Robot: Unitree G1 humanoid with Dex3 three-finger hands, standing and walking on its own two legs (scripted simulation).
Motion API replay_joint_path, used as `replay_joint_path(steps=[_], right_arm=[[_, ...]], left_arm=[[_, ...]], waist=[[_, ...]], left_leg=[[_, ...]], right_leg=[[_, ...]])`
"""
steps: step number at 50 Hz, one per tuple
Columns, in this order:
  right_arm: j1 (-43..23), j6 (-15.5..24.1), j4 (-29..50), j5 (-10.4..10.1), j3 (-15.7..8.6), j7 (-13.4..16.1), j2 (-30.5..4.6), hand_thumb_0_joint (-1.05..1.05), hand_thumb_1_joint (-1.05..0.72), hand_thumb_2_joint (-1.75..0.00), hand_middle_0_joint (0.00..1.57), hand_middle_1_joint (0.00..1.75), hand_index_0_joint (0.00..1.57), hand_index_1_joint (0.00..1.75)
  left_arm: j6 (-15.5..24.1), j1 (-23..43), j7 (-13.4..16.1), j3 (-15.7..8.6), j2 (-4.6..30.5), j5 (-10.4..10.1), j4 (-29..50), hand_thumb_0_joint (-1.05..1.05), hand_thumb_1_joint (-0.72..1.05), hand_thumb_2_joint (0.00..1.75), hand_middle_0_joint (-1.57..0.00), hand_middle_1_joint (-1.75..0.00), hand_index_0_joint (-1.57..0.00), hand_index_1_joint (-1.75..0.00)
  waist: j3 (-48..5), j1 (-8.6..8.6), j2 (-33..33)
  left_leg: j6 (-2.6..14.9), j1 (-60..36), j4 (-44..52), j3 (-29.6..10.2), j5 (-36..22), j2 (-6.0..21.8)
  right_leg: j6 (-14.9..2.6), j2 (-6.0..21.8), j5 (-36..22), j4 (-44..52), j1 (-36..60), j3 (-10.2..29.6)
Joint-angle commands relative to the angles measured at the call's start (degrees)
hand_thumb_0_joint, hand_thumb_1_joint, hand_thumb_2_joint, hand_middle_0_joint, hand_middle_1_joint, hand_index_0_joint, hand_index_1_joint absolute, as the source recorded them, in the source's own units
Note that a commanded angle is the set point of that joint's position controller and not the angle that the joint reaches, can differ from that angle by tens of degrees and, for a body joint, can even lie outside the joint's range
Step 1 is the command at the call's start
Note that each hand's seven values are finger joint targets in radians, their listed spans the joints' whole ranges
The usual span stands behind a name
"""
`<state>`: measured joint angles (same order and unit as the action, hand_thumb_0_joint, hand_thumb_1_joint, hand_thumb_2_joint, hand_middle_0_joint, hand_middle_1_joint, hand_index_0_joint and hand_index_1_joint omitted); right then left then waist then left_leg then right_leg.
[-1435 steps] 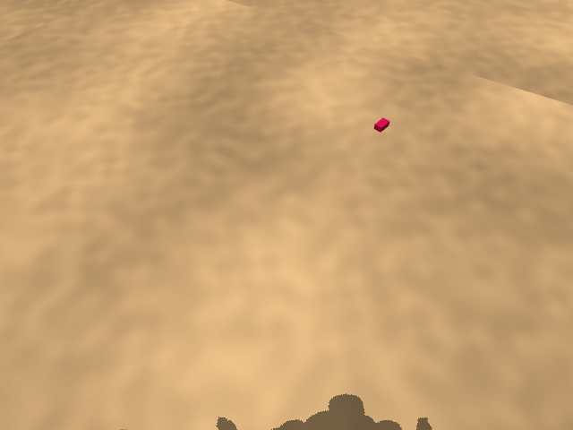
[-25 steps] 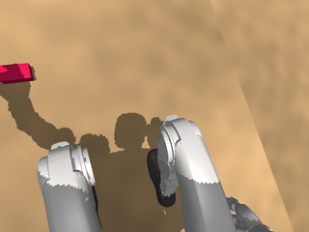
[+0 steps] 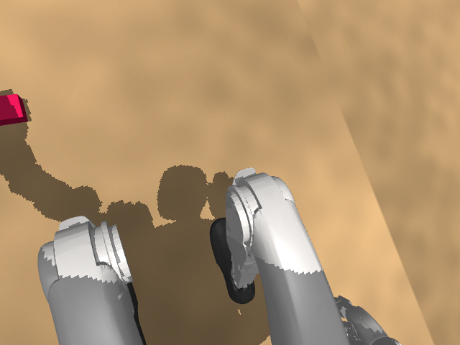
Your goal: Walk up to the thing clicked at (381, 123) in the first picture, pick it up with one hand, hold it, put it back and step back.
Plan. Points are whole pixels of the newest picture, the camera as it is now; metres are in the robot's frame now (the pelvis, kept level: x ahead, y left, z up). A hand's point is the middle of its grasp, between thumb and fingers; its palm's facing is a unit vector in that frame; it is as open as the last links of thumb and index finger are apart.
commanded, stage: rise first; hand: left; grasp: from above
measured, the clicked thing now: out of the picture +0.53 +0.30 -0.31
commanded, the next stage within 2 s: none
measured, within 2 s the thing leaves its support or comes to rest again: neither
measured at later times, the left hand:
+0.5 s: hand out of the picture +0.48 +0.34 -0.19, palm faces -0.45 -0.06 -0.89, open 12.7 cm
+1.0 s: hand out of the picture +0.49 +0.34 -0.18, palm faces -0.45 -0.05 -0.89, open 12.5 cm
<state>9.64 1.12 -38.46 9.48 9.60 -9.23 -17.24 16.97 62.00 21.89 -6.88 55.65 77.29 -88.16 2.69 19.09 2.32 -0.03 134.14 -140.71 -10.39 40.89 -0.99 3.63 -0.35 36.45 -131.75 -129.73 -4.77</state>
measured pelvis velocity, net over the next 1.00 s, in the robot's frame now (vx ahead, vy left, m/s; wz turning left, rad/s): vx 0.00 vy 0.00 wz -0.01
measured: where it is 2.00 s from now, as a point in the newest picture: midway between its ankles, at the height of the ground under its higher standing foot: (184, 300)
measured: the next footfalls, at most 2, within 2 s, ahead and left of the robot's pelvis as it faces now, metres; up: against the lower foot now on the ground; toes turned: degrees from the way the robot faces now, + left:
none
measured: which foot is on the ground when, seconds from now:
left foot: down 0.00-1.00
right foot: down 0.00-1.00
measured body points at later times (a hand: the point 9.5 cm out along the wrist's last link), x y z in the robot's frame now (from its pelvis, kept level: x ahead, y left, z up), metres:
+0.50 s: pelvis +0.00 +0.00 +0.00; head +0.26 +0.10 +0.35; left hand +0.50 +0.34 -0.14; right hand +0.03 -0.27 -0.07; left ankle +0.06 +0.12 -0.29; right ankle +0.12 -0.13 -0.29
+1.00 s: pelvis +0.00 +0.00 +0.00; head +0.26 +0.11 +0.35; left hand +0.51 +0.34 -0.13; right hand +0.03 -0.27 -0.07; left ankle +0.06 +0.12 -0.29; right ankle +0.12 -0.13 -0.29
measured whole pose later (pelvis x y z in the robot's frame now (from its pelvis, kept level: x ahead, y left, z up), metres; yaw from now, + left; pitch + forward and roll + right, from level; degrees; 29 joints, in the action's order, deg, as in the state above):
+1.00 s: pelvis +0.00 +0.00 +0.00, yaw -1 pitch +33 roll -13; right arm 10.3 1.1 -36.2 8.8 10.7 -9.2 -18.1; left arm 16.2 62.8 19.2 -5.5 56.8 77.0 -85.8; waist 2.7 19.5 2.3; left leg 0.6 134.5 -140.5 -10.7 40.0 -1.1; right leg 3.2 -0.3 35.7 -130.8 -129.2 -5.3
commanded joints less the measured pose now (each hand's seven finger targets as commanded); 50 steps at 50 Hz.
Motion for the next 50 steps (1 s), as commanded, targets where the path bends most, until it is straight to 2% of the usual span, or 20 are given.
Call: replay_joint_path(steps=[1,2,4,6,8,11,14,15,17,20,22,25,28,31,38,44,45,47,49,50], right_arm=[[12.71,-0.17,-0.81,0.41,-4.76,0.77,-16.62,0.0,-0.91,-0.9,0.2,0.3,0.2,0.3],[12.3,-0.05,-0.61,0.18,-4.81,0.87,-16.53,0.0,-0.9,-0.9,0.2,0.3,0.2,0.3],[12.78,0.19,-0.57,0.45,-4.75,0.74,-16.74,0.0,-0.91,-0.9,0.2,0.3,0.2,0.3],[12.09,0.32,-0.84,0.32,-4.58,0.89,-16.68,0.0,-0.91,-0.9,0.2,0.3,0.2,0.3],[12.53,0.5,-0.77,0.4,-4.58,0.83,-16.85,0.0,-0.91,-0.9,0.2,0.3,0.2,0.3],[12.28,0.51,-0.5,0.37,-4.57,0.82,-16.96,0.0,-0.91,-0.9,0.2,0.3,0.2,0.3],[12.47,0.58,-0.54,0.41,-4.25,0.93,-16.87,0.0,-0.9,-0.9,0.2,0.3,0.2,0.3],[12.9,0.65,-0.48,0.41,-4.35,0.81,-16.83,0.0,-0.91,-0.9,0.2,0.3,0.2,0.3],[12.65,0.74,-0.64,0.27,-4.17,0.69,-16.65,0.0,-0.91,-0.9,0.2,0.3,0.2,0.3],[12.6,0.81,-0.19,0.02,-4.51,0.78,-17.17,0.0,-0.91,-0.9,0.2,0.3,0.2,0.3],[12.09,0.71,-0.01,-0.15,-4.5,0.69,-17.01,0.0,-0.91,-0.9,0.2,0.3,0.2,0.3],[12.26,0.69,0.25,-0.46,-4.68,0.78,-17.03,0.0,-0.9,-0.9,0.2,0.3,0.2,0.3],[12.67,0.37,0.29,-0.49,-4.43,0.73,-17.09,0.0,-0.9,-0.9,0.2,0.3,0.2,0.3],[13.05,0.37,0.48,-0.52,-4.47,0.7,-17.19,0.0,-0.91,-0.9,0.2,0.3,0.2,0.3],[13.13,-0.15,0.87,-0.31,-4.42,0.77,-17.2,0.0,-0.9,-0.9,0.2,0.3,0.2,0.3],[13.14,-0.34,1.1,-0.48,-4.3,0.91,-17.19,0.0,-0.9,-0.9,0.2,0.3,0.2,0.3],[12.96,-0.39,1.05,-0.62,-4.4,0.93,-17.11,0.0,-0.9,-0.9,0.2,0.3,0.2,0.3],[13.5,-0.4,1.46,-0.47,-4.38,0.88,-17.61,0.0,-0.9,-0.9,0.2,0.3,0.2,0.3],[12.56,-0.53,1.64,-0.73,-4.35,1.03,-17.53,0.0,-0.9,-0.9,0.2,0.3,0.2,0.3],[12.79,-0.39,1.84,-0.69,-4.57,1.03,-17.77,0.0,-0.9,-0.9,0.2,0.3,0.2,0.3]], left_arm=[[0.17,17.43,2.55,-1.3,15.08,-0.98,7.52,0.0,-0.29,0.81,-0.3,-0.77,-0.3,-0.78],[0.08,16.76,2.69,-1.25,15.17,-1.07,7.11,0.0,-0.28,0.8,-0.3,-0.77,-0.3,-0.78],[-0.01,17.65,2.85,-1.36,15.15,-1.19,7.29,0.0,-0.28,0.79,-0.31,-0.77,-0.31,-0.77],[-0.08,16.77,2.75,-0.74,14.98,-1.29,6.39,0.0,-0.29,0.8,-0.3,-0.77,-0.3,-0.77],[-0.19,16.99,2.94,-1.56,16.09,-1.04,7.25,0.0,-0.29,0.8,-0.3,-0.77,-0.3,-0.77],[-0.17,17.67,3.17,-1.16,15.3,-1.36,6.66,0.0,-0.29,0.8,-0.29,-0.79,-0.29,-0.79],[-0.3,18.25,3.32,-1.23,16.69,-0.72,8.19,0.0,-0.29,0.8,-0.3,-0.78,-0.3,-0.78],[-0.68,16.78,3.3,-1.8,16.87,-0.69,7.26,0.0,-0.29,0.8,-0.3,-0.78,-0.3,-0.78],[-1.13,16.61,2.94,-1.03,15.55,-1.33,7.1,0.0,-0.3,0.8,-0.3,-0.78,-0.3,-0.78],[-1.78,16.49,2.38,-1.52,16.32,-1.76,7.78,0.0,-0.3,0.81,-0.3,-0.77,-0.29,-0.78],[-1.55,17.61,1.65,-0.37,15.16,-2.07,9.08,0.0,-0.3,0.81,-0.29,-0.78,-0.29,-0.79],[-1.62,16.46,0.68,-0.18,14.69,-2.4,8.68,0.0,-0.29,0.8,-0.3,-0.78,-0.29,-0.78],[-1.17,17.14,0.28,-0.61,15.7,-2.28,9.98,0.0,-0.3,0.81,-0.31,-0.76,-0.3,-0.77],[-0.89,17.44,-0.3,0.0,14.56,-2.35,10.04,0.0,-0.28,0.8,-0.31,-0.76,-0.31,-0.77],[-0.3,18.04,-0.28,-0.71,15.81,-1.99,11.41,0.0,-0.26,0.78,-0.34,-0.73,-0.33,-0.73],[-0.53,18.21,-0.43,0.19,14.79,-1.57,10.44,0.0,-0.27,0.79,-0.32,-0.75,-0.32,-0.75],[-0.62,18.15,-0.38,0.05,14.99,-1.8,10.48,0.0,-0.26,0.78,-0.33,-0.74,-0.32,-0.74],[-0.67,18.79,-0.49,-0.32,15.78,-1.5,11.28,0.0,-0.24,0.76,-0.34,-0.73,-0.34,-0.73],[-0.74,19.01,-0.4,-0.6,16.69,-1.61,11.4,0.0,-0.24,0.76,-0.35,-0.71,-0.35,-0.72],[-1.02,17.23,-0.6,-0.24,15.33,-1.6,8.39,0.0,-0.23,0.76,-0.35,-0.72,-0.35,-0.72]], waist=[[-38.86,1.6,-25.17],[-38.99,0.92,-24.89],[-38.79,1.75,-25.2],[-38.05,1.37,-24.94],[-38.63,1.27,-25.51],[-38.26,1.99,-25.59],[-40.97,1.58,-26.34],[-39.77,1.46,-26.06],[-39.12,1.63,-25.34],[-38.8,1.33,-25.46],[-38.33,1.8,-26.05],[-37.67,1.34,-25.76],[-38.14,1.19,-25.59],[-37.4,2.26,-24.88],[-39.83,1.3,-26.87],[-37.86,1.95,-26.61],[-38.53,1.42,-26.39],[-38.27,2.0,-26.33],[-39.17,0.92,-27.73],[-36.35,1.76,-26.63]], left_leg=[[1.06,-31.62,15.54,4.97,-13.9,0.5],[1.14,-31.62,15.44,5.17,-13.51,0.48],[1.15,-31.32,15.35,5.15,-13.29,0.53],[1.12,-30.7,15.44,5.3,-12.37,0.49],[1.03,-31.78,15.2,5.1,-13.71,0.62],[0.94,-31.8,15.45,4.67,-13.75,0.66],[1.13,-31.48,14.83,5.54,-14.43,0.57],[1.19,-31.24,14.66,5.67,-15.01,0.52],[1.22,-30.79,14.71,5.57,-14.81,0.61],[1.04,-31.29,15.36,5.06,-14.23,0.65],[1.05,-30.53,15.72,4.93,-12.61,0.78],[0.82,-31.25,16.04,4.65,-12.57,0.75],[0.82,-31.58,16.39,4.56,-12.91,0.69],[0.99,-31.29,15.58,4.54,-13.54,0.71],[0.73,-33.02,16.23,4.63,-14.37,0.74],[0.75,-32.06,16.07,4.5,-14.1,0.67],[0.83,-32.48,16.17,4.64,-13.99,0.65],[0.76,-32.2,15.97,4.44,-14.24,0.67],[0.55,-32.9,16.97,4.39,-13.47,0.66],[0.55,-31.85,16.48,4.12,-13.11,0.61]], right_leg=[[-5.03,-1.63,-12.84,10.18,19.08,-6.36],[-5.15,-1.77,-12.54,10.45,19.07,-6.22],[-5.05,-1.71,-12.54,10.48,19.21,-6.36],[-5.14,-1.84,-11.78,10.74,18.93,-6.27],[-5.07,-1.74,-12.76,10.39,19.1,-6.37],[-5.07,-1.7,-12.86,10.11,18.41,-6.63],[-5.05,-1.93,-13.79,10.48,21.28,-6.24],[-4.93,-1.8,-14.3,10.47,21.32,-6.25],[-5.02,-1.94,-14.04,10.66,20.86,-6.23],[-5.19,-1.73,-13.45,10.6,19.59,-6.51],[-5.31,-1.81,-12.26,10.72,19.23,-6.51],[-5.44,-1.68,-11.84,10.54,18.12,-6.41],[-5.29,-1.62,-12.16,10.78,18.91,-6.42],[-5.26,-1.58,-12.69,11.14,18.99,-6.46],[-5.27,-1.65,-13.1,11.05,19.27,-6.62],[-5.46,-1.56,-12.81,11.06,18.26,-6.66],[-5.38,-1.58,-12.9,11.07,18.18,-6.43],[-5.49,-1.53,-12.88,11.11,18.43,-6.78],[-5.59,-1.46,-12.23,10.73,17.74,-6.52],[-5.67,-1.39,-11.8,10.68,16.31,-6.78]])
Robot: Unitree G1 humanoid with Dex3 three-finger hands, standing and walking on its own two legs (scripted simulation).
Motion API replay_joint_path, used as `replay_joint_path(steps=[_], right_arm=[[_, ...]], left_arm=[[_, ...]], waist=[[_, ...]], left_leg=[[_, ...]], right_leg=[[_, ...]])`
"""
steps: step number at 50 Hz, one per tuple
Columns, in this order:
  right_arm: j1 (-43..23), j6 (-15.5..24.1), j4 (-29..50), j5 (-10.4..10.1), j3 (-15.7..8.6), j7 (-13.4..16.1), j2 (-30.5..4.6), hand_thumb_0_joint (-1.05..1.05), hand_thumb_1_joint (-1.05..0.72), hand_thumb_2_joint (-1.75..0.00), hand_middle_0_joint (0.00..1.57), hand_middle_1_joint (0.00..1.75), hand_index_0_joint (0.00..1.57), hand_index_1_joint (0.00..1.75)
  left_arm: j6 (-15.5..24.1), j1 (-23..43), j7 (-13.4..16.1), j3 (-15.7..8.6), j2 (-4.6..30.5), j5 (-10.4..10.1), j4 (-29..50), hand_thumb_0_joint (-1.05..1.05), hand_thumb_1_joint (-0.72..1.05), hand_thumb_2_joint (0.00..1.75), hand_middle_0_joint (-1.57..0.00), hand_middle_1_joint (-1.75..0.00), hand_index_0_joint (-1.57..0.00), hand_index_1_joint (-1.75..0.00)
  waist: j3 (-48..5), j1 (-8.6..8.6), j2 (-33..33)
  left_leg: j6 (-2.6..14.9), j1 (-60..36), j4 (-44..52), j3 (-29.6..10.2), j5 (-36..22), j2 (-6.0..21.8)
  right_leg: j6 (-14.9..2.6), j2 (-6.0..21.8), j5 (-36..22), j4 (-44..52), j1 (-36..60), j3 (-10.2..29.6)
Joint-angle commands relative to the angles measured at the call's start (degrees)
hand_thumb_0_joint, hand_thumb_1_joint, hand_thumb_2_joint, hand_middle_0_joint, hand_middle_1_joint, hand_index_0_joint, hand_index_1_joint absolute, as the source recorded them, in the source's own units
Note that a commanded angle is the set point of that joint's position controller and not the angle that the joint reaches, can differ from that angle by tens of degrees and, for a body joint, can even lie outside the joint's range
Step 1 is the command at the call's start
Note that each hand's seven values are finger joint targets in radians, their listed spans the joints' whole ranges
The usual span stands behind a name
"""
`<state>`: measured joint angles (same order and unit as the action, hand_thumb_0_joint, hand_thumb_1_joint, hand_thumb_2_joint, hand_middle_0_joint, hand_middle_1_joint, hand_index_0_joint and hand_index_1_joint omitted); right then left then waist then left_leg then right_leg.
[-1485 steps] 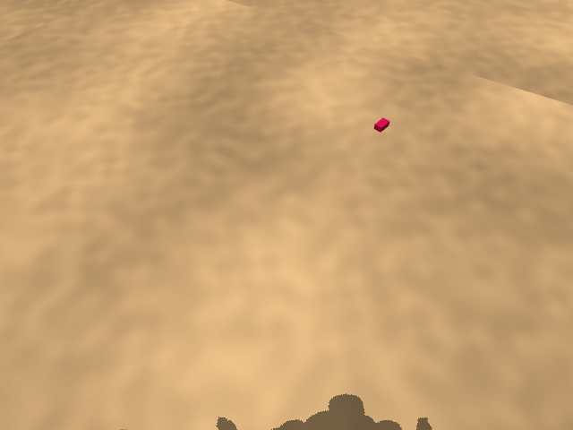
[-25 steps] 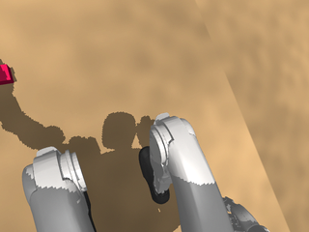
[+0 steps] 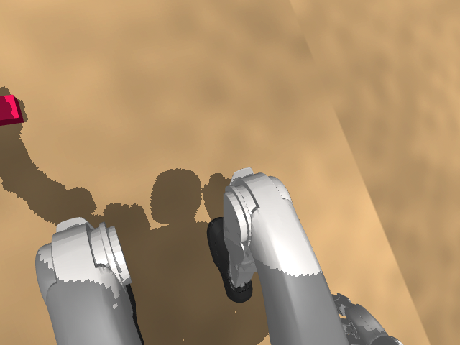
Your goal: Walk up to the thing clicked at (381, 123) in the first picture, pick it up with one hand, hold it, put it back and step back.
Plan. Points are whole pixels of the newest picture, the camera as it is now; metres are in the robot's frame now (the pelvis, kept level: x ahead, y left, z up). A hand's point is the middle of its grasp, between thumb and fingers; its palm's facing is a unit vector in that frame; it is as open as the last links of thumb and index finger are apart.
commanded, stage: rise first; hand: left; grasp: from above
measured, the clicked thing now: out of the picture +0.53 +0.30 -0.31
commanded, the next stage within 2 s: none
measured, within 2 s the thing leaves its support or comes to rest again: neither
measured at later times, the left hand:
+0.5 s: hand out of the picture +0.49 +0.34 -0.18, palm faces -0.45 -0.06 -0.89, open 12.4 cm
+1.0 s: hand out of the picture +0.49 +0.34 -0.19, palm faces -0.45 -0.06 -0.89, open 12.3 cm
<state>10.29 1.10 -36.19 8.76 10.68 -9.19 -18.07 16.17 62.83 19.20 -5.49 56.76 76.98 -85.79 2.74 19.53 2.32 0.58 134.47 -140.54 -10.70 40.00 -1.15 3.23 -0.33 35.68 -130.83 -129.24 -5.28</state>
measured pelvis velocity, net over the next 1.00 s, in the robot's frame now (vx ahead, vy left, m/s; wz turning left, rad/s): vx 0.00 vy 0.00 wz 0.00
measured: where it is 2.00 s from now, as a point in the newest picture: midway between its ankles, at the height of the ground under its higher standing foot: (182, 300)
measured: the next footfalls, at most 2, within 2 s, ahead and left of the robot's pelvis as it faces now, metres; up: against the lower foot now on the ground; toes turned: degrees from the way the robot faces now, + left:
none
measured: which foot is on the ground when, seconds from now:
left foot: down 0.00-1.00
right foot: down 0.00-1.00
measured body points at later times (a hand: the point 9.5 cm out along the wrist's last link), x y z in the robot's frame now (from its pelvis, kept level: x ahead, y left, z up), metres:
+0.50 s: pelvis +0.00 +0.00 +0.00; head +0.26 +0.10 +0.35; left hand +0.51 +0.34 -0.13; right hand +0.04 -0.27 -0.07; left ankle +0.07 +0.12 -0.29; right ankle +0.12 -0.14 -0.29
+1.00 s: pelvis +0.00 +0.00 +0.00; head +0.26 +0.11 +0.34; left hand +0.51 +0.34 -0.13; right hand +0.04 -0.27 -0.07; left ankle +0.07 +0.12 -0.29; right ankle +0.12 -0.14 -0.29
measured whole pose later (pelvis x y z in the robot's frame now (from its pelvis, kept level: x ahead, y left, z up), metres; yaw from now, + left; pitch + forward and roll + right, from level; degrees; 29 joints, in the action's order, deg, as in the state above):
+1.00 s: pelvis +0.00 +0.00 +0.00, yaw +0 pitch +33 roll -13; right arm 10.6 1.9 -35.2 9.2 11.0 -9.0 -18.4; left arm 15.9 62.7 19.2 -5.7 56.8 77.0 -85.4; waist 3.5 19.8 2.6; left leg 0.4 134.9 -141.0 -11.0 39.8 -1.3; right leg 3.1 -0.3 35.4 -131.2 -129.7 -5.5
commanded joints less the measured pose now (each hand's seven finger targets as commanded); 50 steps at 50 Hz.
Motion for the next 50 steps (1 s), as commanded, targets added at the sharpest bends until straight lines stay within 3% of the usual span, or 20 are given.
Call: replay_joint_path(steps=[1,7,9,10,13,15,22,25,26,27,31,33,34,37,38,50], right_arm=[[12.32,-0.37,-0.4,0.16,-5.35,0.97,-16.72,0.0,-0.9,-0.9,0.2,0.3,0.2,0.3],[12.66,-0.28,-0.45,0.17,-5.04,1.19,-16.94,0.0,-0.9,-0.9,0.2,0.3,0.2,0.3],[12.72,-0.07,-0.39,0.28,-5.09,1.25,-17.04,0.0,-0.9,-0.9,0.2,0.3,0.2,0.3],[12.55,-0.17,-0.17,0.28,-5.13,1.17,-16.89,0.0,-0.9,-0.9,0.2,0.3,0.2,0.3],[12.82,-0.18,-0.11,0.39,-4.93,1.12,-16.76,0.0,-0.9,-0.9,0.2,0.3,0.2,0.3],[12.4,-0.1,0.07,0.18,-5.17,1.3,-17.14,0.0,-0.9,-0.9,0.2,0.3,0.2,0.3],[13.2,-0.14,-0.54,0.21,-5.12,1.25,-17.04,0.0,-0.9,-0.9,0.2,0.3,0.2,0.3],[12.65,-0.14,-0.41,0.25,-4.94,1.21,-16.69,0.0,-0.9,-0.9,0.2,0.3,0.2,0.3],[13.09,-0.03,-0.34,0.33,-5.05,1.13,-17.16,0.0,-0.9,-0.9,0.2,0.3,0.2,0.3],[13.0,-0.07,-0.36,0.38,-4.88,1.06,-16.75,0.0,-0.89,-0.9,0.2,0.3,0.2,0.3],[12.96,0.12,-0.02,0.49,-5.02,1.08,-17.02,0.0,-0.89,-0.9,0.2,0.3,0.2,0.3],[12.74,0.02,0.26,0.38,-5.18,1.18,-17.58,0.0,-0.9,-0.9,0.2,0.3,0.2,0.3],[12.7,0.05,0.27,0.44,-5.0,1.2,-17.05,0.0,-0.89,-0.9,0.2,0.3,0.2,0.3],[12.29,0.09,0.26,0.43,-5.1,1.2,-16.66,0.0,-0.89,-0.9,0.2,0.3,0.2,0.3],[12.56,0.25,0.14,0.34,-5.15,1.15,-16.56,0.0,-0.9,-0.9,0.2,0.3,0.2,0.3],[13.0,0.37,0.3,0.46,-5.52,1.03,-17.5,0.0,-0.89,-0.9,0.2,0.3,0.2,0.3]], left_arm=[[-0.06,17.7,2.02,-1.41,13.99,-1.27,7.63,0.0,-0.23,0.76,-0.35,-0.72,-0.34,-0.72],[0.15,17.43,1.71,-1.02,14.04,-1.19,6.74,0.0,-0.23,0.76,-0.36,-0.71,-0.35,-0.71],[0.16,17.41,1.69,-1.43,14.7,-1.25,7.04,0.0,-0.23,0.77,-0.36,-0.7,-0.35,-0.71],[0.38,17.52,1.93,-2.04,15.31,-1.46,8.89,0.0,-0.23,0.77,-0.36,-0.69,-0.35,-0.7],[0.52,18.16,2.12,-1.76,15.15,-1.16,8.62,0.0,-0.23,0.77,-0.36,-0.7,-0.35,-0.71],[0.43,18.54,2.5,-2.77,16.78,-1.47,9.4,0.0,-0.22,0.75,-0.36,-0.7,-0.36,-0.7],[-0.04,17.44,2.28,-1.58,14.27,-1.39,7.56,0.0,-0.23,0.76,-0.36,-0.7,-0.35,-0.7],[-0.02,16.72,2.31,-1.45,14.66,-1.27,6.95,0.0,-0.22,0.75,-0.36,-0.7,-0.36,-0.7],[-0.08,17.05,2.19,-1.48,14.49,-1.1,6.8,0.0,-0.21,0.74,-0.37,-0.7,-0.37,-0.7],[-0.06,16.93,2.0,-1.06,13.93,-1.24,7.1,0.0,-0.21,0.75,-0.36,-0.69,-0.36,-0.7],[0.03,16.57,1.88,-1.58,14.49,-1.4,7.32,0.0,-0.2,0.74,-0.37,-0.69,-0.36,-0.69],[0.25,16.59,2.02,-2.49,16.07,-1.39,7.97,0.0,-0.22,0.75,-0.37,-0.68,-0.36,-0.69],[0.45,17.55,2.27,-3.14,16.97,-1.49,10.55,0.0,-0.22,0.76,-0.36,-0.68,-0.35,-0.69],[0.45,17.73,2.38,-1.81,14.77,-1.32,9.18,0.0,-0.23,0.76,-0.35,-0.7,-0.35,-0.7],[0.27,16.86,2.22,-1.28,13.57,-1.56,7.79,0.0,-0.23,0.76,-0.35,-0.7,-0.35,-0.7],[-0.18,17.8,2.24,-2.1,15.24,-0.97,9.24,0.0,-0.2,0.74,-0.38,-0.67,-0.37,-0.68]], waist=[[-36.96,1.7,-26.09],[-36.54,2.21,-25.25],[-36.55,1.68,-25.69],[-39.01,1.03,-27.07],[-38.85,1.83,-26.32],[-39.24,1.06,-27.02],[-37.86,2.25,-25.53],[-38.08,1.3,-25.71],[-36.56,2.11,-25.71],[-37.92,1.78,-26.01],[-37.31,1.92,-25.74],[-37.19,1.5,-25.44],[-39.66,0.77,-26.83],[-39.22,1.65,-26.34],[-36.87,2.34,-24.24],[-39.17,1.77,-27.76]], left_leg=[[0.08,-31.81,16.33,4.51,-11.79,0.77],[0.19,-32.15,15.97,4.51,-12.03,0.84],[0.09,-32.16,15.69,4.69,-11.78,0.74],[-0.05,-33.39,16.08,4.75,-12.9,0.83],[0.17,-32.02,15.46,4.93,-12.73,0.79],[0.1,-32.06,15.72,5.23,-11.98,0.68],[0.16,-31.96,15.29,4.81,-14.23,0.73],[0.25,-31.06,15.58,5.03,-12.42,0.71],[0.07,-31.18,15.41,4.83,-12.95,0.73],[0.08,-31.99,15.51,4.91,-13.23,0.81],[0.1,-31.47,15.33,5.21,-12.94,0.71],[0.15,-30.65,15.14,5.1,-12.32,0.55],[0.08,-32.44,15.42,5.3,-13.32,0.76],[0.28,-30.85,15.0,5.49,-11.88,0.76],[0.55,-29.33,14.49,5.56,-11.06,0.69],[-0.16,-32.86,15.2,4.91,-14.31,0.67]], right_leg=[[-5.14,-1.48,-10.76,10.05,16.48,-6.29],[-5.01,-1.49,-10.92,10.21,16.61,-6.24],[-5.23,-1.45,-10.57,10.31,16.69,-6.11],[-5.06,-1.44,-11.38,10.13,17.91,-6.18],[-5.12,-1.65,-11.5,10.16,18.71,-6.3],[-5.18,-1.54,-10.88,10.53,18.2,-6.04],[-5.2,-1.58,-12.44,10.13,17.36,-6.38],[-5.16,-1.72,-11.25,10.09,18.15,-6.27],[-5.32,-1.56,-11.42,10.14,17.41,-6.44],[-5.21,-1.72,-11.69,9.97,18.02,-6.36],[-5.22,-1.62,-11.3,10.36,18.31,-6.29],[-5.34,-1.6,-10.69,10.5,17.99,-6.36],[-5.17,-1.64,-11.55,10.38,19.29,-6.22],[-5.18,-1.91,-10.79,10.37,18.88,-6.26],[-5.11,-1.91,-10.2,10.79,18.4,-6.15],[-5.44,-1.52,-12.24,9.73,17.76,-6.52]])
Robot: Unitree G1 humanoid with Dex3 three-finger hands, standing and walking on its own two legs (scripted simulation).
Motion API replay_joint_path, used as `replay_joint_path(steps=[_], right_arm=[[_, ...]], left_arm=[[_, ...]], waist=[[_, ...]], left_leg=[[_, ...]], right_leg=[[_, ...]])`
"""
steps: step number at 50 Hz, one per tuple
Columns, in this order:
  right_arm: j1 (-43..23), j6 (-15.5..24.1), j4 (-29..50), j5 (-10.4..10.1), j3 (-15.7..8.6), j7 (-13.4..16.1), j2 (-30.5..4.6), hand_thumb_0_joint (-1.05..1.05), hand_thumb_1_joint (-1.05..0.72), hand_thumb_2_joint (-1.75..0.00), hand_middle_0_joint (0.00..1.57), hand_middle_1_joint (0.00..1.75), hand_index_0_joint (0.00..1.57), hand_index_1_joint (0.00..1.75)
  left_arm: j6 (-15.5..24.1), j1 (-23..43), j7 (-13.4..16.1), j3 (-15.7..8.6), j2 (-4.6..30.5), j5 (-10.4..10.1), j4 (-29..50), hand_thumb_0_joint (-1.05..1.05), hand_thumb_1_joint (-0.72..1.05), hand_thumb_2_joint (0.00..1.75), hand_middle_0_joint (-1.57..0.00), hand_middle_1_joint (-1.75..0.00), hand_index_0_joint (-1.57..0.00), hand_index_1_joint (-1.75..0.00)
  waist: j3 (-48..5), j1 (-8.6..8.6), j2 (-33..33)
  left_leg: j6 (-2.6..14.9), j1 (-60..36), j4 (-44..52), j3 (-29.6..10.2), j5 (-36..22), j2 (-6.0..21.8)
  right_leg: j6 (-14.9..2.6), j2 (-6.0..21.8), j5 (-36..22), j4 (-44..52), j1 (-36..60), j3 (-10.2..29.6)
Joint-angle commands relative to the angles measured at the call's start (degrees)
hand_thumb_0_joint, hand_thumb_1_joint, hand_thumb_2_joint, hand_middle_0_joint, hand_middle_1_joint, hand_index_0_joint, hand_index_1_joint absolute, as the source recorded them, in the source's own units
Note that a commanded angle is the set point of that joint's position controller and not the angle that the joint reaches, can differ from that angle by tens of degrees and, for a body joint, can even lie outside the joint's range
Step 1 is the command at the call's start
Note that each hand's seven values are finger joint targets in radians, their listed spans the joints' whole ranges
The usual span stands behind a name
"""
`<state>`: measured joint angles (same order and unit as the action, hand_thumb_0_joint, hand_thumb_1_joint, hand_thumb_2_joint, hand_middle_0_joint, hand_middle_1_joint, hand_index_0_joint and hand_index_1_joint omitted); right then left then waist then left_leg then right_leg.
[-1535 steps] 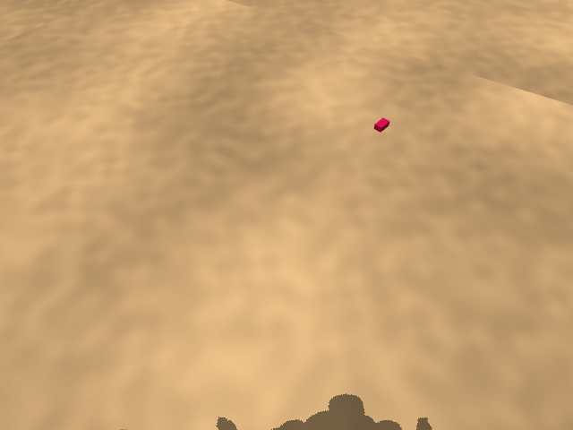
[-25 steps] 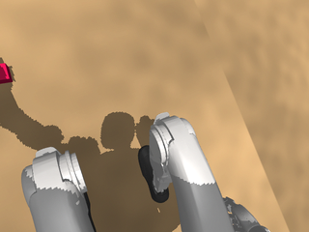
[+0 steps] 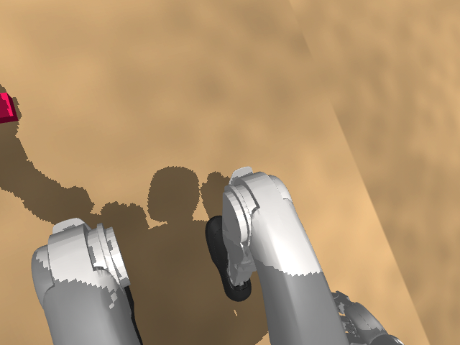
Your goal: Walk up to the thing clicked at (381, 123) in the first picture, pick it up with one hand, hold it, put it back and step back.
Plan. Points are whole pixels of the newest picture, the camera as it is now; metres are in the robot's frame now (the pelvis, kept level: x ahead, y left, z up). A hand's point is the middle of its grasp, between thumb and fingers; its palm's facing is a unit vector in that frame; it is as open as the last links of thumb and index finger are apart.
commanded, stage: rise first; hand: left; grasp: from above
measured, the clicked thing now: out of the picture +0.53 +0.30 -0.31
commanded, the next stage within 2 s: approach in 1.88 s
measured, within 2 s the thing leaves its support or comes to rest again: neither
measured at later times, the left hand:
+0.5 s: hand out of the picture +0.49 +0.34 -0.18, palm faces -0.44 -0.06 -0.89, open 12.2 cm
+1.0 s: hand out of the picture +0.49 +0.34 -0.18, palm faces -0.44 -0.06 -0.89, open 12.4 cm
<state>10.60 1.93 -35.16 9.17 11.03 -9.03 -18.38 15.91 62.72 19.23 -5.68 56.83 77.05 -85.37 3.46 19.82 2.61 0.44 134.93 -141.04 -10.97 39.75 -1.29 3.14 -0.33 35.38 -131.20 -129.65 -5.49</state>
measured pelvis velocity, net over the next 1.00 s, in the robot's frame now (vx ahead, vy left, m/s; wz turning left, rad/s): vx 0.00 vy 0.00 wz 0.00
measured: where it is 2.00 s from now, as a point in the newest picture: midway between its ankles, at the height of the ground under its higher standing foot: (180, 299)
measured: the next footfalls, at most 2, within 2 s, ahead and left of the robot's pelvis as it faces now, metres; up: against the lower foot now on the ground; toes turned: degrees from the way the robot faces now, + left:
none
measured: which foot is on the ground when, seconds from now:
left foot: down 0.00-1.00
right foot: down 0.00-1.00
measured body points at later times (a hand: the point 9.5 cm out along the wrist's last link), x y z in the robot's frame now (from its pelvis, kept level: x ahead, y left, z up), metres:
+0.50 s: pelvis +0.00 +0.00 +0.00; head +0.26 +0.11 +0.34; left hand +0.51 +0.34 -0.13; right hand +0.04 -0.27 -0.06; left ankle +0.07 +0.12 -0.29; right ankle +0.12 -0.13 -0.29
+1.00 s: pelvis +0.00 +0.00 +0.00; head +0.26 +0.11 +0.34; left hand +0.51 +0.34 -0.13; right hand +0.04 -0.27 -0.06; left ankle +0.07 +0.12 -0.29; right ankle +0.12 -0.13 -0.29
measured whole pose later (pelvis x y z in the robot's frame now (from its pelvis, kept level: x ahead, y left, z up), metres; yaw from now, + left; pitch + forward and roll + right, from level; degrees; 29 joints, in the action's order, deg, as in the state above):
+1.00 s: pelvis +0.00 +0.00 +0.00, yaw +0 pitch +33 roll -14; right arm 10.8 2.3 -33.7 9.4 11.1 -9.2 -19.1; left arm 15.7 62.6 18.8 -6.3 57.4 77.3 -84.4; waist 3.9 19.8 2.7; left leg 0.6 135.3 -141.2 -11.2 39.4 -1.5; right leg 2.8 -0.2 35.2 -131.1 -129.7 -5.8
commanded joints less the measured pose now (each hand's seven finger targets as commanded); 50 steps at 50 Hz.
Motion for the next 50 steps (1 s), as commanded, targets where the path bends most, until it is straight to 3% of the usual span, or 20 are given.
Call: replay_joint_path(steps=[1,3,7,11,13,17,21,23,24,26,27,28,30,31,33,36,39,42,44,50], right_arm=[[12.75,-0.53,-0.66,0.08,-5.92,0.93,-17.52,0.0,-0.89,-0.9,0.2,0.3,0.2,0.3],[12.38,-0.43,-0.39,0.18,-5.89,0.93,-17.42,0.0,-0.89,-0.9,0.2,0.3,0.2,0.3],[12.37,-0.25,-0.13,0.07,-5.69,0.8,-16.77,0.0,-0.89,-0.9,0.2,0.3,0.2,0.3],[12.76,-0.08,-0.58,0.1,-5.59,0.95,-17.33,0.0,-0.89,-0.9,0.2,0.3,0.2,0.3],[12.66,0.0,-0.53,0.07,-5.41,1.02,-16.94,0.0,-0.89,-0.9,0.2,0.3,0.2,0.3],[12.44,0.06,0.07,0.42,-5.54,1.03,-17.81,0.0,-0.89,-0.9,0.2,0.3,0.2,0.3],[12.54,-0.01,0.14,0.36,-5.64,1.12,-17.77,0.0,-0.89,-0.9,0.2,0.3,0.2,0.3],[12.51,0.05,0.48,0.48,-5.89,1.03,-18.17,0.0,-0.89,-0.9,0.2,0.3,0.2,0.3],[12.94,-0.12,-0.24,0.41,-5.8,1.08,-17.75,0.0,-0.89,-0.89,0.2,0.3,0.2,0.3],[12.56,-0.13,0.5,0.42,-5.73,0.94,-17.69,0.0,-0.89,-0.89,0.2,0.3,0.2,0.3],[12.97,-0.02,0.04,0.39,-5.67,0.96,-17.55,0.0,-0.89,-0.9,0.2,0.3,0.2,0.3],[12.87,-0.06,0.34,0.46,-5.73,0.87,-17.74,0.0,-0.89,-0.89,0.2,0.3,0.2,0.3],[12.27,0.02,0.5,0.31,-5.38,0.99,-17.36,0.0,-0.89,-0.89,0.2,0.3,0.2,0.3],[13.0,-0.04,0.14,0.42,-5.42,0.88,-17.73,0.0,-0.89,-0.9,0.2,0.3,0.2,0.3],[12.62,-0.06,-0.31,0.29,-5.33,0.94,-17.24,0.0,-0.89,-0.9,0.2,0.3,0.2,0.3],[12.27,0.12,0.73,0.31,-5.62,1.02,-17.71,0.0,-0.89,-0.89,0.2,0.3,0.2,0.3],[12.33,-0.04,0.37,0.26,-5.73,1.03,-17.78,0.0,-0.89,-0.89,0.2,0.3,0.2,0.3],[13.18,-0.01,-0.06,0.33,-5.96,0.88,-17.67,0.0,-0.89,-0.89,0.2,0.3,0.2,0.3],[12.58,0.07,0.67,0.27,-5.85,0.93,-17.91,0.0,-0.89,-0.9,0.2,0.3,0.2,0.3],[13.14,-0.03,0.15,0.32,-5.95,0.86,-17.67,0.0,-0.89,-0.89,0.2,0.3,0.2,0.3]], left_arm=[[-0.03,16.87,2.35,-2.12,14.42,-1.24,8.01,0.0,-0.2,0.74,-0.37,-0.68,-0.36,-0.69],[-0.08,17.38,2.26,-1.8,13.84,-1.04,8.05,0.0,-0.2,0.74,-0.37,-0.68,-0.37,-0.69],[-0.16,16.0,2.42,-1.96,14.1,-1.37,8.15,0.0,-0.2,0.73,-0.37,-0.68,-0.37,-0.69],[0.02,17.91,2.11,-1.24,13.67,-1.37,7.74,0.0,-0.2,0.74,-0.37,-0.67,-0.37,-0.68],[0.19,17.8,2.21,-2.11,15.59,-1.15,9.46,0.0,-0.21,0.75,-0.37,-0.67,-0.36,-0.68],[0.32,17.48,2.05,-1.9,14.23,-1.32,7.27,0.0,-0.22,0.76,-0.35,-0.68,-0.34,-0.69],[0.44,17.67,2.21,-2.49,15.84,-0.94,9.17,0.0,-0.2,0.74,-0.37,-0.68,-0.36,-0.68],[0.42,17.38,2.1,-2.42,15.02,-0.89,8.4,0.0,-0.21,0.75,-0.36,-0.7,-0.35,-0.7],[0.41,17.57,2.13,-2.08,14.62,-1.08,9.7,0.0,-0.21,0.75,-0.36,-0.69,-0.35,-0.7],[0.29,17.25,2.18,-2.91,15.64,-1.11,8.86,0.0,-0.2,0.74,-0.37,-0.68,-0.36,-0.69],[0.06,16.39,1.85,-1.43,13.6,-1.08,7.69,0.0,-0.2,0.75,-0.37,-0.67,-0.36,-0.68],[0.11,16.84,1.88,-1.92,14.14,-0.98,7.86,0.0,-0.21,0.75,-0.36,-0.68,-0.36,-0.68],[-0.01,16.77,1.72,-2.21,15.26,-1.17,9.03,0.0,-0.21,0.75,-0.37,-0.67,-0.36,-0.68],[0.04,16.76,1.71,-2.0,14.92,-1.13,7.9,0.0,-0.21,0.75,-0.38,-0.66,-0.37,-0.67],[0.13,17.13,1.87,-1.87,15.16,-1.66,10.12,0.0,-0.22,0.75,-0.37,-0.66,-0.36,-0.68],[0.01,16.51,1.71,-2.29,15.11,-1.25,8.45,0.0,-0.23,0.76,-0.34,-0.7,-0.33,-0.7],[0.57,17.79,2.05,-2.8,16.3,-1.22,10.5,0.0,-0.22,0.76,-0.35,-0.68,-0.34,-0.69],[0.16,16.11,1.99,-2.03,13.5,-0.98,8.55,0.0,-0.25,0.78,-0.34,-0.69,-0.33,-0.7],[0.25,17.71,2.13,-2.82,15.11,-1.01,9.52,0.0,-0.24,0.77,-0.35,-0.69,-0.33,-0.7],[0.06,18.02,1.54,-1.94,14.32,-1.03,9.89,0.0,-0.23,0.77,-0.34,-0.7,-0.34,-0.71]], waist=[[-37.93,1.23,-27.19],[-37.65,1.9,-27.04],[-39.0,1.0,-27.49],[-36.03,2.4,-26.01],[-39.05,0.86,-26.5],[-37.47,2.7,-24.98],[-39.36,1.1,-28.28],[-38.09,2.02,-27.43],[-39.14,1.32,-27.84],[-39.49,1.66,-27.36],[-37.62,1.87,-26.1],[-37.08,2.31,-26.04],[-38.87,1.16,-25.72],[-37.77,2.2,-26.49],[-40.25,0.85,-27.07],[-37.45,1.93,-25.42],[-38.94,1.18,-27.87],[-37.05,1.74,-26.69],[-38.4,1.98,-27.46],[-38.93,1.86,-27.86]], left_leg=[[-0.25,-32.64,16.02,4.57,-13.75,0.65],[-0.04,-33.01,15.39,4.9,-13.76,0.81],[0.08,-33.16,16.08,5.2,-13.19,0.82],[0.33,-30.51,15.18,5.27,-11.44,0.61],[0.28,-32.09,15.75,5.39,-11.72,0.7],[0.32,-31.43,14.68,4.9,-12.33,0.77],[-0.26,-33.85,15.85,4.62,-13.06,0.87],[-0.25,-33.17,15.5,4.48,-13.24,0.84],[-0.3,-33.72,15.49,4.57,-13.82,0.75],[0.11,-32.73,15.28,5.21,-13.79,0.9],[0.1,-31.69,14.91,5.1,-13.35,0.64],[0.15,-31.19,14.97,5.19,-13.25,0.74],[0.37,-31.58,15.04,5.44,-12.91,0.77],[0.18,-32.04,14.89,5.33,-13.96,0.82],[0.13,-32.57,15.34,5.45,-13.47,0.84],[0.33,-31.09,14.79,5.34,-12.11,0.77],[-0.05,-32.39,15.48,5.1,-12.82,0.84],[-0.2,-32.82,15.51,4.54,-13.73,0.66],[-0.12,-33.45,15.57,4.44,-13.63,0.8],[-0.05,-34.1,15.56,4.66,-14.24,0.83]], right_leg=[[-5.55,-1.34,-11.5,9.9,16.61,-6.52],[-5.46,-1.45,-11.41,10.18,16.18,-6.43],[-5.23,-1.55,-11.26,10.14,17.73,-6.21],[-5.31,-1.45,-9.92,10.76,16.83,-6.2],[-5.24,-1.53,-10.16,10.67,18.31,-5.99],[-5.29,-1.53,-10.47,10.76,17.55,-6.49],[-5.48,-1.45,-10.71,10.09,17.03,-6.64],[-5.49,-1.4,-10.68,10.06,16.6,-6.82],[-5.48,-1.42,-11.38,10.04,16.9,-6.67],[-5.23,-1.52,-11.58,10.35,18.76,-6.43],[-5.48,-1.49,-11.31,10.44,17.54,-6.4],[-5.39,-1.51,-11.04,10.67,17.76,-6.53],[-5.27,-1.67,-10.91,10.85,18.77,-6.13],[-5.27,-1.55,-11.62,10.55,18.58,-6.41],[-5.29,-1.67,-11.54,10.68,19.64,-6.17],[-5.42,-1.72,-10.16,10.94,18.08,-6.35],[-5.46,-1.61,-10.61,10.55,18.14,-6.49],[-5.6,-1.45,-11.19,10.28,16.31,-6.78],[-5.54,-1.45,-11.15,10.1,16.55,-6.55],[-5.33,-1.39,-11.81,10.34,16.97,-6.49]])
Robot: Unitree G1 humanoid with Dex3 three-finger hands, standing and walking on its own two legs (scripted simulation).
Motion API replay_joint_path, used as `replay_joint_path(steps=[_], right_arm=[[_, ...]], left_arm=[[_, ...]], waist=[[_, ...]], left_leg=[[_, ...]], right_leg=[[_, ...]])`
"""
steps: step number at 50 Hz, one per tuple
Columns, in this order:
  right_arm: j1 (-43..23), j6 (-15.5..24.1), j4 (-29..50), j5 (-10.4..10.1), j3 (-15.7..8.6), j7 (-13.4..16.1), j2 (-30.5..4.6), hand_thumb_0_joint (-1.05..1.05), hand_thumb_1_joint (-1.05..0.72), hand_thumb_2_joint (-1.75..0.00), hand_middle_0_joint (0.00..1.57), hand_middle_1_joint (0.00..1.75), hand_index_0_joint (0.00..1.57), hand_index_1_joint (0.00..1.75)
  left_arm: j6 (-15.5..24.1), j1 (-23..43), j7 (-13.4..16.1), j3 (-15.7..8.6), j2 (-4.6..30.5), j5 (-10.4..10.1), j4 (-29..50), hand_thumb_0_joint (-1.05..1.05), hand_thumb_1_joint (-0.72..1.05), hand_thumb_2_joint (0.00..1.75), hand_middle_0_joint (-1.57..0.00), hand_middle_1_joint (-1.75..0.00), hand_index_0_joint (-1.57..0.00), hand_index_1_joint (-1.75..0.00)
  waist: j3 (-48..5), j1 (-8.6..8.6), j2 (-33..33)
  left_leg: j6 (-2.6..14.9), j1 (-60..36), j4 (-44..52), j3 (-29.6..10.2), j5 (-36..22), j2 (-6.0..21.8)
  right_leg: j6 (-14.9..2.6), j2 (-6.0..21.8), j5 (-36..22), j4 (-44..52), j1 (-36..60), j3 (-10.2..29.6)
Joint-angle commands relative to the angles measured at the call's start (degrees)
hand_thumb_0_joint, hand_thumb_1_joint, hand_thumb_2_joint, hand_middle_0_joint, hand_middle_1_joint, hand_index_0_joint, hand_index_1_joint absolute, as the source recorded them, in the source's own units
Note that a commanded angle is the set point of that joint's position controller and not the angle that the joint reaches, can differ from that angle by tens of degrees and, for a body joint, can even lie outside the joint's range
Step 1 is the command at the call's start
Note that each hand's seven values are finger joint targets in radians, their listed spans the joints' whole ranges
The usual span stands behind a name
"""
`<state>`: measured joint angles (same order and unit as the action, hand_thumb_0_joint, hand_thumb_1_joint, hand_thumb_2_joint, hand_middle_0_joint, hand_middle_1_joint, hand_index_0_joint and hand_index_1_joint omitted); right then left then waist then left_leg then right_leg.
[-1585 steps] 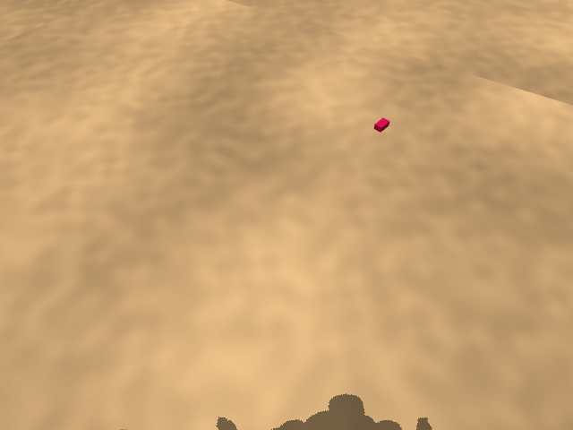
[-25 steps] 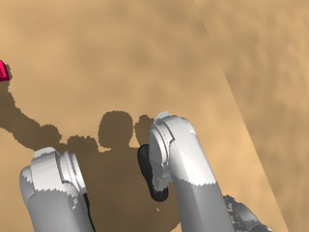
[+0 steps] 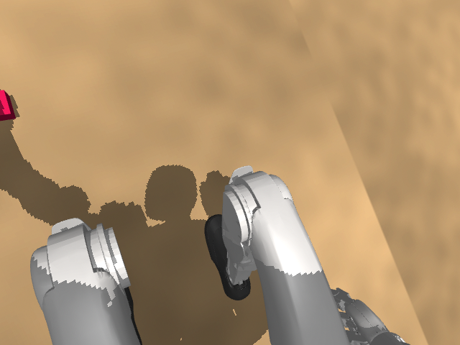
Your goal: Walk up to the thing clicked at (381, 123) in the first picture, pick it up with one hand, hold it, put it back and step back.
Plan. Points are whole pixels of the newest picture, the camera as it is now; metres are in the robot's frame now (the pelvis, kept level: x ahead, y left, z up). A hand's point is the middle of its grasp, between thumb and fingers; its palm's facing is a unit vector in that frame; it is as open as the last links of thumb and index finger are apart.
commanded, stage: rise first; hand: left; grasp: from above
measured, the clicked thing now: out of the picture +0.53 +0.30 -0.31
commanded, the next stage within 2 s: approach in 0.88 s
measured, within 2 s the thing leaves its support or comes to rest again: neither
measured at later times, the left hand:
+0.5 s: hand out of the picture +0.49 +0.34 -0.18, palm faces -0.45 -0.06 -0.89, open 12.7 cm
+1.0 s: hand out of the picture +0.49 +0.34 -0.18, palm faces -0.45 -0.06 -0.89, open 13.1 cm
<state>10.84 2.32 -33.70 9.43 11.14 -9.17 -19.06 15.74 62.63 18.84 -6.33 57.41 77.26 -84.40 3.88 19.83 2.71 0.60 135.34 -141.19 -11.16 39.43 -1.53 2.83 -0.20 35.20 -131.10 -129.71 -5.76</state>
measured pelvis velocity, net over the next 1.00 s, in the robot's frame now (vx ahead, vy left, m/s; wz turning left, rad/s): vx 0.00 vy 0.00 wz -0.01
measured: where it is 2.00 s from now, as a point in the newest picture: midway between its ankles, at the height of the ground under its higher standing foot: (180, 298)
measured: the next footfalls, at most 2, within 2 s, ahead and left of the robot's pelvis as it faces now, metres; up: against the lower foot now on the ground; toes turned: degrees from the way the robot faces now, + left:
none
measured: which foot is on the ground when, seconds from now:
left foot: down 0.00-1.00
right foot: down 0.00-1.00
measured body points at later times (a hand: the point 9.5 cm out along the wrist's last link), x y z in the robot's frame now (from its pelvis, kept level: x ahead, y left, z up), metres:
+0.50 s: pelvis +0.00 +0.00 +0.00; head +0.27 +0.11 +0.35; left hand +0.51 +0.34 -0.13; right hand +0.04 -0.27 -0.06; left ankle +0.07 +0.12 -0.29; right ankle +0.13 -0.13 -0.29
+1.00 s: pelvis +0.00 +0.00 +0.00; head +0.26 +0.11 +0.34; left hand +0.51 +0.34 -0.13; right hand +0.04 -0.27 -0.06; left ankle +0.07 +0.12 -0.29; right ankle +0.13 -0.13 -0.29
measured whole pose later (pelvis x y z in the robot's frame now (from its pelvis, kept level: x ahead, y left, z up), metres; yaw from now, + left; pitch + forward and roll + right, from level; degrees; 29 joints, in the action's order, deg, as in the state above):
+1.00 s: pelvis +0.00 +0.00 +0.00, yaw +0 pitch +32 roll -14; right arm 10.9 1.7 -33.3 9.5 11.7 -8.6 -19.7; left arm 16.3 62.8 17.8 -6.0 58.1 77.3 -84.1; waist 4.3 20.0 2.8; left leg 0.6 135.5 -141.5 -11.6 38.9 -1.6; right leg 2.7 -0.3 34.6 -131.0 -129.7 -6.2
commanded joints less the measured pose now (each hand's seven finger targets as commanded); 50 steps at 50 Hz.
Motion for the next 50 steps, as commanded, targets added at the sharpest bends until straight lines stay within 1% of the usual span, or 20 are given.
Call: replay_joint_path(steps=[1,5,6,7,9,10,12,13,17,19,21,27,29,32,35,37,43,46,49,50], right_arm=[[12.32,-0.36,-0.75,-0.07,-6.1,1.01,-17.16,0.0,-0.89,-0.89,0.2,0.3,0.2,0.3],[12.85,-0.57,-0.81,0.15,-5.82,1.01,-17.07,0.0,-0.89,-0.89,0.2,0.3,0.2,0.3],[12.43,-0.59,-0.7,0.12,-5.95,1.1,-17.52,0.0,-0.89,-0.89,0.2,0.3,0.2,0.3],[12.61,-0.6,-0.68,0.22,-5.54,1.12,-17.13,0.0,-0.89,-0.89,0.2,0.3,0.2,0.3],[12.28,-0.47,-0.19,0.15,-5.8,1.18,-17.87,0.0,-0.89,-0.89,0.2,0.3,0.2,0.3],[12.26,-0.56,-0.55,0.29,-5.55,1.17,-17.21,0.0,-0.89,-0.89,0.2,0.3,0.2,0.3],[12.61,-0.44,-0.85,0.11,-5.83,1.16,-17.1,0.0,-0.89,-0.89,0.2,0.3,0.2,0.3],[12.47,-0.45,-0.42,0.16,-5.72,1.16,-17.32,0.0,-0.89,-0.89,0.2,0.3,0.2,0.3],[12.91,-0.46,-1.48,0.09,-5.87,1.13,-16.7,0.0,-0.89,-0.89,0.2,0.3,0.2,0.3],[12.81,-0.49,-1.39,0.05,-5.87,1.13,-16.95,0.0,-0.89,-0.89,0.2,0.3,0.2,0.3],[12.46,-0.46,-0.61,0.07,-5.82,1.09,-17.38,0.0,-0.89,-0.89,0.2,0.3,0.2,0.3],[12.75,-0.42,-0.85,-0.07,-5.62,1.16,-17.44,0.0,-0.89,-0.89,0.2,0.3,0.2,0.3],[12.28,-0.36,-0.25,0.04,-5.4,1.23,-17.54,0.0,-0.89,-0.89,0.2,0.3,0.2,0.3],[12.31,-0.47,0.17,0.04,-5.45,1.37,-17.85,0.0,-0.89,-0.89,0.2,0.3,0.2,0.3],[12.38,-0.47,-0.22,0.11,-5.51,1.38,-17.22,0.0,-0.89,-0.89,0.2,0.3,0.2,0.3],[12.34,-0.66,-0.07,0.02,-5.59,1.49,-17.94,0.0,-0.89,-0.89,0.2,0.3,0.2,0.3],[12.91,-0.72,-1.2,0.2,-5.3,1.52,-17.38,0.0,-0.89,-0.89,0.2,0.3,0.2,0.3],[12.06,-0.86,-0.02,0.16,-5.4,1.59,-17.81,0.0,-0.89,-0.89,0.2,0.3,0.2,0.3],[11.56,-0.95,0.2,0.16,-5.34,1.71,-17.93,0.0,-0.89,-0.89,0.2,0.3,0.2,0.3],[12.17,-0.91,-0.65,0.14,-5.28,1.69,-17.3,0.0,-0.89,-0.89,0.2,0.3,0.2,0.3]], left_arm=[[-0.02,16.9,1.76,-1.56,14.16,-1.33,7.9,0.0,-0.23,0.76,-0.34,-0.71,-0.33,-0.71],[0.27,17.35,1.52,-0.91,13.04,-1.22,8.29,0.0,-0.25,0.78,-0.34,-0.69,-0.32,-0.71],[0.32,17.31,1.59,-2.58,15.64,-1.21,7.91,0.0,-0.24,0.77,-0.34,-0.7,-0.33,-0.71],[0.47,17.8,1.46,-1.17,14.39,-1.39,8.58,0.0,-0.24,0.78,-0.34,-0.7,-0.33,-0.71],[0.6,17.16,1.4,-1.43,14.61,-1.33,7.59,0.0,-0.26,0.79,-0.32,-0.72,-0.31,-0.73],[0.75,17.22,1.63,-2.29,15.65,-1.26,8.67,0.0,-0.27,0.8,-0.31,-0.72,-0.3,-0.73],[0.96,17.81,1.67,-1.07,13.82,-1.39,8.86,0.0,-0.29,0.81,-0.31,-0.72,-0.3,-0.73],[0.94,17.77,1.91,-2.59,15.97,-1.19,9.29,0.0,-0.29,0.81,-0.3,-0.73,-0.29,-0.74],[0.59,17.76,2.06,-0.91,13.45,-1.17,9.53,0.0,-0.29,0.81,-0.32,-0.7,-0.3,-0.72],[0.26,17.26,2.16,-1.35,14.2,-1.26,8.61,0.0,-0.28,0.81,-0.31,-0.71,-0.29,-0.72],[-0.23,15.31,2.01,-2.06,14.45,-1.23,6.07,0.0,-0.28,0.8,-0.31,-0.72,-0.3,-0.73],[-0.17,17.32,1.56,-1.54,14.99,-1.72,7.37,0.0,-0.28,0.8,-0.3,-0.73,-0.29,-0.74],[-0.01,17.04,1.37,-1.12,14.2,-1.94,6.73,0.0,-0.29,0.82,-0.3,-0.72,-0.28,-0.74],[0.22,16.99,1.3,-2.75,17.25,-1.51,8.27,0.0,-0.3,0.82,-0.3,-0.72,-0.28,-0.74],[0.39,16.93,0.83,-1.44,14.63,-1.79,8.79,0.0,-0.32,0.84,-0.28,-0.74,-0.26,-0.76],[0.44,17.34,1.1,-2.87,16.84,-1.84,8.71,0.0,-0.34,0.85,-0.27,-0.75,-0.25,-0.76],[0.52,17.48,0.74,-0.19,13.18,-1.51,7.57,0.0,-0.34,0.85,-0.26,-0.76,-0.25,-0.78],[0.51,16.08,1.05,-1.81,15.91,-1.25,8.04,0.0,-0.34,0.85,-0.27,-0.74,-0.25,-0.76],[0.62,17.77,1.34,-1.94,16.21,-1.19,9.02,0.0,-0.35,0.86,-0.26,-0.75,-0.24,-0.77],[0.5,17.16,1.37,-0.96,14.51,-1.51,8.61,0.0,-0.36,0.86,-0.27,-0.78,-0.25,-0.8]], waist=[[-38.68,1.6,-27.53],[-37.85,2.19,-26.99],[-37.46,1.97,-26.8],[-38.23,1.91,-26.69],[-36.19,2.42,-25.9],[-38.54,1.83,-26.32],[-38.7,1.92,-27.8],[-39.36,1.71,-27.72],[-39.27,1.81,-29.1],[-39.29,1.54,-28.36],[-37.0,2.21,-25.7],[-38.43,1.99,-26.57],[-37.01,2.9,-25.26],[-38.28,1.65,-25.7],[-38.46,1.85,-27.18],[-39.07,2.1,-25.66],[-36.55,2.59,-26.76],[-38.73,1.58,-27.12],[-38.21,1.85,-26.84],[-37.87,1.36,-26.86]], left_leg=[[-0.24,-34.1,15.55,4.83,-13.48,1.13],[-0.22,-33.74,15.44,4.86,-13.76,1.03],[-0.03,-32.33,15.39,5.04,-11.9,1.02],[-0.01,-32.69,15.42,5.24,-11.99,0.98],[0.04,-31.31,15.02,5.1,-11.22,0.91],[0.11,-32.04,15.43,5.33,-11.29,1.07],[-0.31,-33.93,15.48,4.72,-12.77,1.05],[-0.18,-33.85,15.66,4.79,-12.44,1.17],[-0.39,-35.24,15.51,5.0,-14.06,1.12],[-0.34,-34.52,15.39,5.13,-14.55,0.99],[-0.08,-33.24,15.23,4.73,-13.95,1.11],[0.04,-32.36,14.63,5.52,-13.92,0.87],[0.25,-31.03,14.63,5.46,-12.05,0.92],[0.18,-30.87,15.01,5.63,-11.18,0.84],[-0.14,-33.21,14.91,5.29,-12.55,0.99],[0.1,-31.34,14.74,5.27,-12.32,1.04],[-0.34,-32.56,15.25,4.72,-12.88,0.97],[-0.24,-33.29,15.31,4.83,-12.66,1.09],[-0.12,-31.68,14.85,5.17,-12.7,0.91],[-0.19,-32.11,14.96,5.25,-12.83,0.84]], right_leg=[[-5.13,-1.53,-11.06,10.18,16.73,-6.15],[-5.07,-1.5,-11.18,10.39,16.84,-6.32],[-5.22,-1.63,-9.62,10.66,16.98,-6.17],[-5.04,-1.58,-10.05,10.91,17.73,-6.11],[-5.17,-1.56,-9.41,10.93,16.94,-6.24],[-4.98,-1.75,-9.44,10.98,18.79,-6.22],[-5.23,-1.63,-10.44,10.33,16.82,-6.34],[-5.12,-1.78,-10.15,10.4,17.67,-6.34],[-5.11,-1.63,-11.56,10.06,16.69,-6.18],[-5.16,-1.57,-11.96,9.94,16.91,-6.1],[-5.11,-1.65,-11.25,10.22,16.34,-6.25],[-5.2,-1.61,-11.48,10.62,18.0,-5.9],[-5.06,-1.74,-10.16,11.18,18.35,-6.04],[-5.17,-1.66,-9.08,11.23,19.12,-6.0],[-5.27,-1.68,-9.94,10.93,17.76,-6.14],[-5.21,-1.78,-9.97,11.09,19.25,-6.21],[-5.41,-1.73,-10.23,10.58,16.32,-6.56],[-5.23,-1.69,-10.14,10.58,17.81,-6.55],[-5.4,-1.75,-10.26,10.74,17.81,-6.46],[-5.44,-1.69,-10.41,10.69,17.29,-6.27]])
